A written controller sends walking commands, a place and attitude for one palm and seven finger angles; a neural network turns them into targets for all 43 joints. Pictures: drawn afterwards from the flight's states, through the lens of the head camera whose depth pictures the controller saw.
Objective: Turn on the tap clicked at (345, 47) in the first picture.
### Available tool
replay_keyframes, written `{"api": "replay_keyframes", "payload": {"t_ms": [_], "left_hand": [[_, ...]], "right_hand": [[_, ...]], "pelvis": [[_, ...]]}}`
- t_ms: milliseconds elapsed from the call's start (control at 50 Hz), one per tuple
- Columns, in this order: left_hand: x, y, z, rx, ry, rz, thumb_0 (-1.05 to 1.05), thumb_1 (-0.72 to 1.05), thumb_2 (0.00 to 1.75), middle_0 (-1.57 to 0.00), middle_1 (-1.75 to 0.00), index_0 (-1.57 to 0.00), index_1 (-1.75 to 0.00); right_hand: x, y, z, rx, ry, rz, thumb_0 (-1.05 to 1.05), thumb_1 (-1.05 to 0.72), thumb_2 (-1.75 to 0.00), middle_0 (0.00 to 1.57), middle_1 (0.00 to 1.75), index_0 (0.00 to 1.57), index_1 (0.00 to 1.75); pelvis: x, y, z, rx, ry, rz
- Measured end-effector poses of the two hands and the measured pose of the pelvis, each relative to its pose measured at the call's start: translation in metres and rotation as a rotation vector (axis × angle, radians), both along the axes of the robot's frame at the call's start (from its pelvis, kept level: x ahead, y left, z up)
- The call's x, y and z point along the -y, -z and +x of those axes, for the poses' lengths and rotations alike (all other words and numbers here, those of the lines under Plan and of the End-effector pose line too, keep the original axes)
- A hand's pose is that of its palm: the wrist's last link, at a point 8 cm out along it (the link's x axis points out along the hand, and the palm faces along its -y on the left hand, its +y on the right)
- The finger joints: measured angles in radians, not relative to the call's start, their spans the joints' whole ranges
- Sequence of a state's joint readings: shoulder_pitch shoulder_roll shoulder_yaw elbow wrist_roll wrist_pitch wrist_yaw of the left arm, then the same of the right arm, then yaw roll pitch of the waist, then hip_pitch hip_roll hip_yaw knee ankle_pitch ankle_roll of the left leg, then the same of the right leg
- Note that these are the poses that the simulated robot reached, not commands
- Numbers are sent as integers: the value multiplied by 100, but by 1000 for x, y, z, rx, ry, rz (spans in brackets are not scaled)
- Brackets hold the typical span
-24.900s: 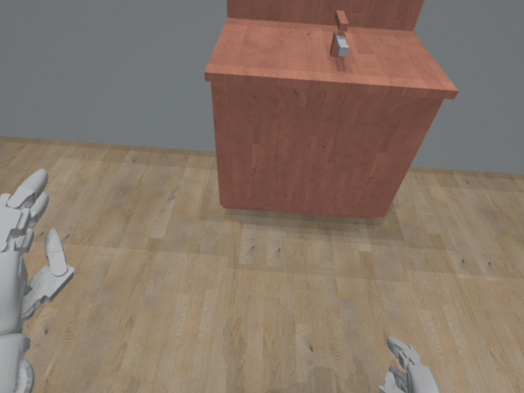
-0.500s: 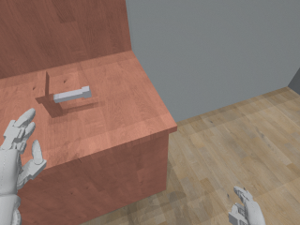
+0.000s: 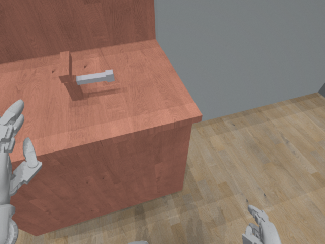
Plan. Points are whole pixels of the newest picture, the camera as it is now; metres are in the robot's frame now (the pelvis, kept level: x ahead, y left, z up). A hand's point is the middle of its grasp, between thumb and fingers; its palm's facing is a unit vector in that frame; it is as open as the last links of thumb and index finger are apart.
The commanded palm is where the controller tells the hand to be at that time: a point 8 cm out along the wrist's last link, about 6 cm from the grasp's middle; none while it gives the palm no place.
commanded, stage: step back with the hand held close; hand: left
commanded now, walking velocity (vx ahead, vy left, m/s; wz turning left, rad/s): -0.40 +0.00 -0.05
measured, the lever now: (109, 75) +0.59 +0.23 +0.09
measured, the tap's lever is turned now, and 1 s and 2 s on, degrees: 86 86 86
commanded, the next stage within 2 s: stop stepping back and stand still in 0.54 s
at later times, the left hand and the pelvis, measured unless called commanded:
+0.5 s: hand (36, 200) +0.15 +0.21 +0.17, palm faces +0.35 -0.87 -0.35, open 7.5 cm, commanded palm +0.10 +0.26 +0.19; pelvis -0.08 -0.01 +0.00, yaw -4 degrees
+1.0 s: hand out of the picture +0.07 +0.22 +0.17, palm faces +0.36 -0.87 -0.33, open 7.4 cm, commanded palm +0.02 +0.26 +0.19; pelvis -0.16 -0.01 +0.01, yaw -5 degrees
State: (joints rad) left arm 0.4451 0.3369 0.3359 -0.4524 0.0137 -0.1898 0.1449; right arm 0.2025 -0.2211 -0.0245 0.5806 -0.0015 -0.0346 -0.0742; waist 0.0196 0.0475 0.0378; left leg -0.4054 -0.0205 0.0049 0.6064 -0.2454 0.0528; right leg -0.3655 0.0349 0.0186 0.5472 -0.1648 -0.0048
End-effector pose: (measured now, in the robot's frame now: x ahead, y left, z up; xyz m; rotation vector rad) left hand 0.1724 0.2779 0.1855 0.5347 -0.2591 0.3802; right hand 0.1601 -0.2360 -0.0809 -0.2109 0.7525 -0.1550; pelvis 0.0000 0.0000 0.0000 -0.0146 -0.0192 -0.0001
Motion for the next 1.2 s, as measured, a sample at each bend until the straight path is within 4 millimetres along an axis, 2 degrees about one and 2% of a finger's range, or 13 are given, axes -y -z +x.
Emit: {"api": "replay_keyframes", "payload": {"t_ms": [140, 260, 340, 420, 480, 540, 660, 740, 860, 920, 980, 1060, 1200], "left_hand": [[4, 1, -15, 43, 60, -49, 2, 89, 90, -21, -30, -21, -31], [-15, -7, -32, 48, 33, 22, 2, 88, 90, -21, -30, -21, -31], [-22, -9, -51, 56, -37, -36, 2, 88, 90, -21, -30, -21, -31], [-4, 1, -63, 32, -25, -77, 2, 89, 90, -20, -30, -20, -31], [18, 5, -59, 15, 56, -104, 2, 89, 90, -20, -30, -20, -31], [30, -1, -54, 12, 153, -90, 2, 89, 90, -20, -30, -20, -31], [29, -3, -56, -32, 227, -50, 2, 89, 90, -21, -30, -21, -31], [32, 1, -82, -91, 202, -51, 2, 89, 90, -21, -30, -21, -31], [35, 0, -135, -96, 130, -56, 2, 89, 90, -21, -30, -21, -31], [30, 1, -144, -63, 88, -102, 2, 88, 90, -21, -30, -21, -31], [23, 5, -141, -31, 55, -142, 2, 88, 90, -21, -30, -21, -31], [16, 7, -140, -2, 80, -155, 2, 89, 90, -21, -30, -21, -31], [3, -5, -158, -6, 120, -66, 2, 89, 90, -21, -30, -21, -31]], "right_hand": [[2, -3, -18, -10, 10, -29, 1, -90, -90, 21, 30, 20, 30], [-4, -8, -37, 10, 27, -38, 1, -90, -90, 21, 30, 20, 30], [-12, -9, -46, -8, -2, -3, 1, -90, -90, 21, 30, 20, 30], [-17, -2, -49, 8, -46, 31, 1, -90, -90, 21, 30, 20, 30], [-16, 3, -58, -11, -42, 37, 1, -90, -90, 21, 30, 20, 30], [-11, -6, -72, -23, 10, 35, 1, -90, -90, 21, 30, 20, 30], [10, -29, -106, 30, 85, 3, 1, -90, -90, 21, 30, 20, 30], [26, -35, -136, 77, 115, -17, 1, -90, -90, 21, 30, 20, 30], [45, -18, -185, -2, 128, -42, 1, -90, -90, 21, 30, 20, 30], [47, -15, -211, -50, 148, -47, 1, -90, -90, 21, 30, 20, 30], [46, -10, -229, -67, 160, -58, 1, -90, -90, 21, 30, 20, 30], [40, -5, -239, -53, 178, -64, 1, -90, -90, 21, 30, 20, 30], [7, -13, -234, 25, 154, -12, 1, -90, -90, 20, 30, 20, 30]], "pelvis": [[-6, 3, -18, -3, -3, -1], [-9, 1, -35, -2, -28, -43], [-4, -6, -43, -35, -14, -40], [6, -1, -61, -80, 44, 11], [6, -2, -76, -69, 72, -9], [6, -7, -80, -59, 85, -2], [6, -12, -107, -44, 123, 5], [9, -13, -128, -37, 124, 4], [14, -12, -153, -38, 126, 31], [14, -16, -157, -34, 116, 46], [11, -16, -162, -27, 92, 43], [-1, -9, -168, -19, 72, 11], [-13, -11, -181, 3, 93, 17]]}}
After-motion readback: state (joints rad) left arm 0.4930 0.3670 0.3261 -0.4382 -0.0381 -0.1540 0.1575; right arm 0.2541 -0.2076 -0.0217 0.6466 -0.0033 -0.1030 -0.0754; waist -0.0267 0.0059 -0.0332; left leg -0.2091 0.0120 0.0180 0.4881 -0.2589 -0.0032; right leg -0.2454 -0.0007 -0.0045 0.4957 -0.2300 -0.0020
